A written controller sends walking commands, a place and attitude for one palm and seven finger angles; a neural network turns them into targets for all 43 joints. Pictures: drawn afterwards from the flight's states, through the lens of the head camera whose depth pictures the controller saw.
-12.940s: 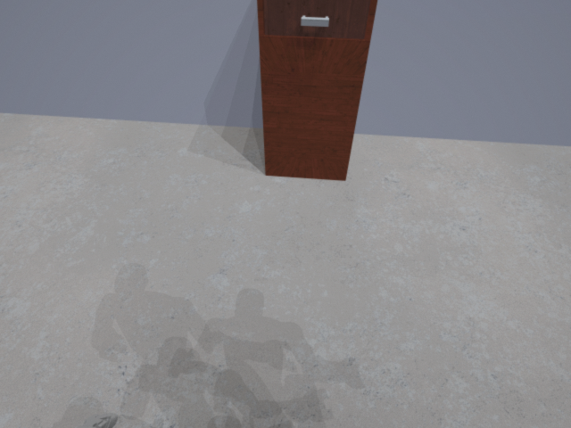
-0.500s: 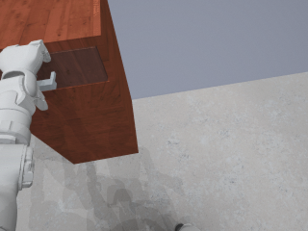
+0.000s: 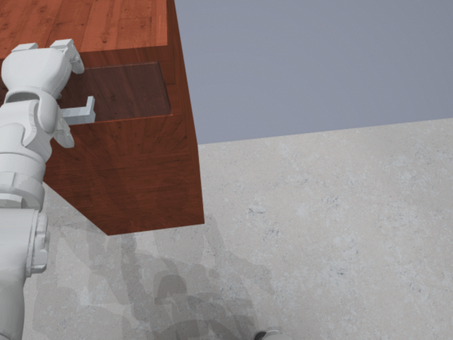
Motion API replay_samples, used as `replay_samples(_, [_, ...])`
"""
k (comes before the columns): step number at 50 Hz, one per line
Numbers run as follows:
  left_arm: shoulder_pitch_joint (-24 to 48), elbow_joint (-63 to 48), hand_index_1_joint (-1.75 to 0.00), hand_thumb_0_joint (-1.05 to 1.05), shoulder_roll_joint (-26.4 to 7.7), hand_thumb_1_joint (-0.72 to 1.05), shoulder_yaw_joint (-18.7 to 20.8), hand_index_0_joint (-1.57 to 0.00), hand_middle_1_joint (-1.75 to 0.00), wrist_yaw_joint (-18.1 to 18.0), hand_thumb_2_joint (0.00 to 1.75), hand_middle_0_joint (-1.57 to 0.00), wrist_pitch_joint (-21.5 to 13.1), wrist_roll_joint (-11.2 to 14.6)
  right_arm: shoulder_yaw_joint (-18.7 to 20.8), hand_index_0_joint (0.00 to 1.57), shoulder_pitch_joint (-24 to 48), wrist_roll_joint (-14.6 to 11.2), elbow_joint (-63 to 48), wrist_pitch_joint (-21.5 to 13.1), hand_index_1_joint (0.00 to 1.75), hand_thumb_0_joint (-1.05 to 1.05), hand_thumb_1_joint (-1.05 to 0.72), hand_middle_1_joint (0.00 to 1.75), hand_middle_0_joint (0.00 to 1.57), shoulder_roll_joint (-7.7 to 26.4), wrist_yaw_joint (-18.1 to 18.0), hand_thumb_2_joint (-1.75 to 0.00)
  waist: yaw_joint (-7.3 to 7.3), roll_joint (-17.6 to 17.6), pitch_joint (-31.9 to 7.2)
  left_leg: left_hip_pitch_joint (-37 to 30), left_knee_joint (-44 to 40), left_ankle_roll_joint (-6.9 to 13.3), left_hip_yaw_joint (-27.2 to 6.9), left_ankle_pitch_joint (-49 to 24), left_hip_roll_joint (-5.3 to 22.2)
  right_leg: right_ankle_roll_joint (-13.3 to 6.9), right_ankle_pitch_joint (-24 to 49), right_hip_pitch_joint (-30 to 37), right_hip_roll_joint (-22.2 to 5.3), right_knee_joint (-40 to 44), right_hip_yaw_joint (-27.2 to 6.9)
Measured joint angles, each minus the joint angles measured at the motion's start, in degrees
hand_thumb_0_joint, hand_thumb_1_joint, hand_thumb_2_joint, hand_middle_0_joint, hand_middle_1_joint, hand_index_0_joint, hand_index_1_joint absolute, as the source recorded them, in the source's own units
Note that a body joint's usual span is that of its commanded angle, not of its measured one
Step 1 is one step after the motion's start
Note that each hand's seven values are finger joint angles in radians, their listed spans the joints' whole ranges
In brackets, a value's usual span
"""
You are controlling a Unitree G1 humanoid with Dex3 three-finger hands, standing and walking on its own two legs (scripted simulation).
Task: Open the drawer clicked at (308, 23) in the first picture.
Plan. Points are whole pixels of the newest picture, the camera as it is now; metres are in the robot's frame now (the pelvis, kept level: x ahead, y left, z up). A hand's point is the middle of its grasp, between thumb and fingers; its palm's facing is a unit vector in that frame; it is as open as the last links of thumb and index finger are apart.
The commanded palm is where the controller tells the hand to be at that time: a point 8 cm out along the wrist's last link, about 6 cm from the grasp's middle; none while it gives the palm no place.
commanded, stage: move the hooked fingers above the handle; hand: left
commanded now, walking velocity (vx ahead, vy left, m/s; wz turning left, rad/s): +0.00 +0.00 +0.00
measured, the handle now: (68, 109) +0.55 +0.30 +0.05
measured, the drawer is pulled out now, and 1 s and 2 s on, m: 0.00 0.00 0.00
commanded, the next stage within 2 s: lower the fingers behind the handle in 1.12 s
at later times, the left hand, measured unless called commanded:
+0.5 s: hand (43, 110) +0.49 +0.30 +0.11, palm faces -0.03 +0.01 -1.00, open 13.8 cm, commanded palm +0.48 +0.28 +0.16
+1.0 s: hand (41, 128) +0.47 +0.30 +0.10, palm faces -0.17 +0.01 -0.99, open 13.9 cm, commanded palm +0.47 +0.29 +0.16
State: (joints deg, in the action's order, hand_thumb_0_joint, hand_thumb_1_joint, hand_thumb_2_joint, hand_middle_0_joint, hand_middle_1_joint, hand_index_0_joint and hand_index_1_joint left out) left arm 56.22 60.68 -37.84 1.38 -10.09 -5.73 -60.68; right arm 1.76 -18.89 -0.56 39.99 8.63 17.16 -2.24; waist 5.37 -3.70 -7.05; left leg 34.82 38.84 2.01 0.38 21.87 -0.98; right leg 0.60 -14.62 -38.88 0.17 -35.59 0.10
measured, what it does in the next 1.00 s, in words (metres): stands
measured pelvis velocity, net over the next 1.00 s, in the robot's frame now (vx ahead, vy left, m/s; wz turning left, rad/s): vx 0.01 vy -0.01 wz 0.02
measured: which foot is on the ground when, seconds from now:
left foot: down 0.00-1.00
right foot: down 0.00-1.00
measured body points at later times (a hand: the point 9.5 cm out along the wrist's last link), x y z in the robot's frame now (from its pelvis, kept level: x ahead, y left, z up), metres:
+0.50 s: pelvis +0.00 +0.00 +0.00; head +0.10 +0.00 +0.44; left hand +0.49 +0.30 +0.16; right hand +0.02 -0.29 -0.13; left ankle -0.05 +0.09 -0.72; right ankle +0.01 -0.13 -0.72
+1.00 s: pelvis +0.01 -0.01 +0.01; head +0.10 -0.02 +0.45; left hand +0.47 +0.30 +0.15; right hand +0.05 -0.28 -0.13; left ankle -0.05 +0.09 -0.72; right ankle +0.01 -0.13 -0.72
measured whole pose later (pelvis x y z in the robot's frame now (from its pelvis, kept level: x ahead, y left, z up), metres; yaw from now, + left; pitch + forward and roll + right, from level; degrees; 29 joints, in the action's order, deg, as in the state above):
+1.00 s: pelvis +0.01 -0.01 +0.01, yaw +1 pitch +16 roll -1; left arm 48.9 57.1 -39.3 -1.1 -0.9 -8.2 -58.0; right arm 2.1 -19.1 -1.4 39.6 8.9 15.4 -3.7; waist 2.6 -3.4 -5.5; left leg 30.1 35.6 1.8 -1.0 21.3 -0.9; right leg 0.2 -14.8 -33.8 0.1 -32.6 1.4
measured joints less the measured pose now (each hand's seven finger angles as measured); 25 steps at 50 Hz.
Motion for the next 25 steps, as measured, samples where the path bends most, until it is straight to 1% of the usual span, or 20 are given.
replay_samples(2, [-0.03,2.41,-1.27,0.00,-0.07,-0.49,-0.41,-0.36,-1.23,2.60,0.30,-0.36,2.11,-0.03,-0.81,0.20,0.24,-0.57,-0.01,0.77,0.30,0.00,-0.90,0.30,0.20,-0.61,-0.03,-0.89,-0.05,-0.38,-0.13,-1.35,-1.15,0.14,0.59,-0.32,0.11,0.08,0.41,1.02,0.16,0.89,-0.59])
replay_samples(4, [-0.61,4.42,-1.26,0.00,-0.89,-0.49,-0.39,-0.35,-1.23,5.30,0.30,-0.35,2.91,0.23,-1.55,0.21,0.44,-1.17,-0.45,1.07,0.30,0.00,-0.90,0.30,0.20,-1.38,-0.48,-0.89,0.30,-0.44,0.23,-2.61,-2.11,0.20,1.00,-0.61,0.21,0.10,0.71,2.02,0.30,1.58,-1.01])
replay_samples(6, [-2.09,4.63,-1.24,0.00,-1.95,-0.49,0.44,-0.34,-1.22,7.66,0.30,-0.34,1.50,0.48,-2.02,0.21,0.22,-1.54,-1.27,0.93,0.30,0.00,-0.90,0.30,0.21,-2.10,-1.16,-0.89,0.55,-0.23,0.76,-3.41,-2.72,0.20,1.21,-0.84,0.30,0.04,0.94,2.68,0.41,2.05,-1.21])
replay_samples(9, [-4.84,1.84,-1.23,0.00,-3.20,-0.49,1.68,-0.33,-1.21,9.87,0.30,-0.33,-3.14,0.27,-1.81,0.21,-0.72,-1.38,-2.28,0.33,0.30,0.00,-0.90,0.30,0.21,-2.87,-2.12,-0.89,0.40,0.38,1.45,-3.41,-2.60,0.11,0.98,-0.86,0.35,-0.09,0.92,2.81,0.43,2.00,-0.97])
replay_samples(11, [-6.25,-1.05,-1.22,0.00,-3.39,-0.49,1.95,-0.33,-1.21,9.80,0.30,-0.33,-6.65,0.14,-1.13,0.21,-1.45,-0.98,-2.35,-0.10,0.30,0.00,-0.90,0.30,0.21,-3.03,-2.46,-0.89,-0.07,0.76,1.73,-2.84,-2.02,0.03,0.49,-0.70,0.29,-0.18,0.71,2.53,0.33,1.67,-0.49])
replay_samples(13, [-7.08,-3.76,-1.21,0.00,-3.22,-0.49,2.61,-0.33,-1.20,8.74,0.30,-0.32,-9.69,0.13,-0.42,0.21,-1.94,-0.48,-1.90,-0.40,0.30,0.00,-0.90,0.30,0.21,-2.82,-2.50,-0.89,-0.54,1.07,1.76,-1.95,-1.17,-0.07,-0.05,-0.43,0.16,-0.22,0.33,1.94,0.15,1.05,0.05])
replay_samples(14, [-7.29,-4.86,-1.21,0.00,-3.13,-0.49,2.98,-0.33,-1.20,7.87,0.30,-0.32,-10.69,0.21,-0.09,0.21,-2.05,-0.20,-1.58,-0.44,0.30,0.00,-0.90,0.30,0.21,-2.62,-2.43,-0.89,-0.73,1.20,1.67,-1.47,-0.72,-0.11,-0.28,-0.26,0.09,-0.22,0.12,1.58,0.06,0.68,0.28])
replay_samples(16, [-6.80,-5.71,-1.21,0.00,-3.00,-0.49,3.00,-0.33,-1.20,5.64,0.30,-0.32,-11.29,0.55,0.48,0.21,-2.05,0.16,-0.83,-0.52,0.30,0.00,-0.90,0.30,0.21,-2.06,-2.12,-0.89,-0.91,1.27,1.43,-0.49,0.22,-0.15,-0.77,0.09,-0.04,-0.21,-0.30,0.89,-0.11,-0.02,0.77])
replay_samples(18, [-5.39,-4.93,-1.21,0.00,-2.99,-0.49,2.79,-0.33,-1.20,3.41,0.30,-0.32,-10.24,0.71,0.81,0.21,-1.71,0.38,-0.08,-0.62,0.30,0.00,-0.90,0.30,0.21,-1.41,-1.64,-0.89,-0.85,1.28,1.17,0.41,1.02,-0.15,-1.14,0.39,-0.17,-0.19,-0.64,0.19,-0.26,-0.64,1.13])
replay_samples(21, [-3.05,-2.45,-1.20,0.00,-3.05,-0.49,1.80,-0.32,-1.20,1.37,0.30,-0.32,-6.35,0.56,1.10,0.21,-1.20,0.43,0.46,-0.70,0.30,0.00,-0.90,0.30,0.21,-0.61,-0.96,-0.89,-0.58,1.11,0.63,1.20,1.46,-0.11,-1.33,0.57,-0.23,-0.11,-0.79,-0.44,-0.33,-0.89,1.33])
replay_samples(23, [-1.53,-0.36,-1.20,0.00,-2.64,-0.49,0.21,-0.32,-1.20,1.44,0.30,-0.31,-3.25,0.54,1.27,0.21,-1.11,0.23,0.55,-0.78,0.30,0.00,-0.90,0.30,0.21,-0.29,-0.58,-0.89,-0.56,0.85,0.42,1.08,1.23,-0.08,-1.37,0.53,-0.21,-0.06,-0.67,-0.24,-0.30,-0.49,1.36])
replay_samples(25, [-0.74,1.13,-1.20,0.00,-1.93,-0.49,-1.15,-0.32,-1.20,2.80,0.30,-0.31,-1.13,0.67,1.20,0.21,-1.08,-0.04,0.55,-0.68,0.30,0.00,-0.90,0.30,0.20,-0.20,-0.39,-0.89,-0.52,0.69,0.28,0.48,0.62,-0.02,-1.28,0.39,-0.14,-0.01,-0.45,0.36,-0.22,0.20,1.26])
